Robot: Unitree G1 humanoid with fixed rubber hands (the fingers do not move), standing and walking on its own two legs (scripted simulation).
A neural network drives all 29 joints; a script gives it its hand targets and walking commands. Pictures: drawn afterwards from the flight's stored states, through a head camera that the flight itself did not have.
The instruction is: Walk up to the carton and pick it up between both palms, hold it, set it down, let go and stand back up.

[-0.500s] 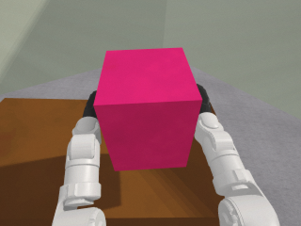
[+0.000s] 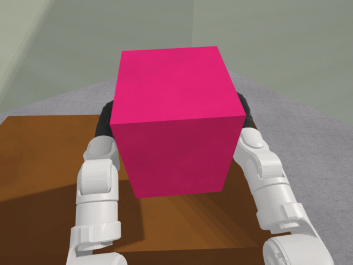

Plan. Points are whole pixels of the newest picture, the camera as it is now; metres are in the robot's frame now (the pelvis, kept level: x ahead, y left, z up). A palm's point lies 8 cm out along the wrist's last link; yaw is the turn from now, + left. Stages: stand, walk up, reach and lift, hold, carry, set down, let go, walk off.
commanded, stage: hold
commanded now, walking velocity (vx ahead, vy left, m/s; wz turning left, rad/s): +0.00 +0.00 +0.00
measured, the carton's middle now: (174, 125) +0.38 +0.00 +0.17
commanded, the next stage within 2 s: none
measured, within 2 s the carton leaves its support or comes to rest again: neither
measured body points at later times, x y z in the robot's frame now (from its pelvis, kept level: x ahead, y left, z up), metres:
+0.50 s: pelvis +0.00 -0.01 +0.00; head -0.05 +0.01 +0.45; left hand +0.37 +0.15 +0.18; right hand +0.38 -0.14 +0.19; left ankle +0.02 +0.12 -0.75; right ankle +0.02 -0.12 -0.75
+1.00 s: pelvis +0.00 -0.01 +0.00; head -0.04 +0.01 +0.45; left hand +0.37 +0.15 +0.18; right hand +0.38 -0.14 +0.18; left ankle +0.02 +0.12 -0.75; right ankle +0.02 -0.12 -0.75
